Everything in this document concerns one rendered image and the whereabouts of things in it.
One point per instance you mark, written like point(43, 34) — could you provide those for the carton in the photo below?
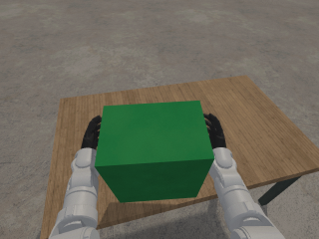
point(155, 151)

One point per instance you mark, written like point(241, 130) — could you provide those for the left robot hand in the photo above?
point(90, 139)

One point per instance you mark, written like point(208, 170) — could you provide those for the table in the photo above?
point(265, 144)

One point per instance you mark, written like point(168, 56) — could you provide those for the robot left forearm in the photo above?
point(80, 202)

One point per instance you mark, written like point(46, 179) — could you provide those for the robot left upper arm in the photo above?
point(86, 232)

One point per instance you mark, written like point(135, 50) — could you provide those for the robot right upper arm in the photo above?
point(255, 232)

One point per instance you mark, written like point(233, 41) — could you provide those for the robot right forearm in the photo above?
point(237, 203)

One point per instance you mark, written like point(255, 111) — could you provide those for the right robot hand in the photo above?
point(216, 135)

